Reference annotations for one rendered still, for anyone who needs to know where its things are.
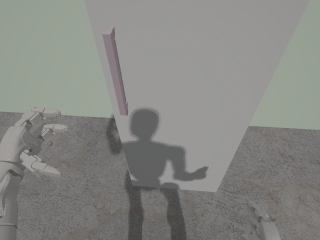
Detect robot left forearm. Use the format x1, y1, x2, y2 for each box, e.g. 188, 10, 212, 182
0, 161, 25, 240

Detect left robot hand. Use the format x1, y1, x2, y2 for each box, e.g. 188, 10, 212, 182
0, 106, 69, 178

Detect fridge door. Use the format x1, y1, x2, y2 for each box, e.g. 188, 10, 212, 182
84, 0, 310, 192

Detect right robot hand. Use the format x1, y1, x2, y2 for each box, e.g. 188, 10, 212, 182
242, 199, 281, 240

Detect handle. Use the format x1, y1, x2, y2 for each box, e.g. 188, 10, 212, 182
102, 26, 128, 115

